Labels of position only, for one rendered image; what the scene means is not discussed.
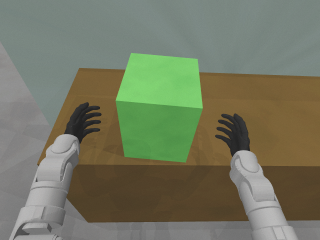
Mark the left robot hand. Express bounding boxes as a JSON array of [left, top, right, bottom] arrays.
[[64, 102, 102, 144]]

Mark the robot right forearm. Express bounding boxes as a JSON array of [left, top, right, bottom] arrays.
[[229, 150, 299, 240]]

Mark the robot left forearm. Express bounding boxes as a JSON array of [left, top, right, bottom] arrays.
[[9, 134, 81, 240]]

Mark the carton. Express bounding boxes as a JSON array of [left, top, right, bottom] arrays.
[[115, 53, 203, 163]]

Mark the right robot hand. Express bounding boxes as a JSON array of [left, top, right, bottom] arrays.
[[215, 113, 250, 157]]

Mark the pedestal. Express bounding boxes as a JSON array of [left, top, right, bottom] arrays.
[[37, 68, 320, 223]]

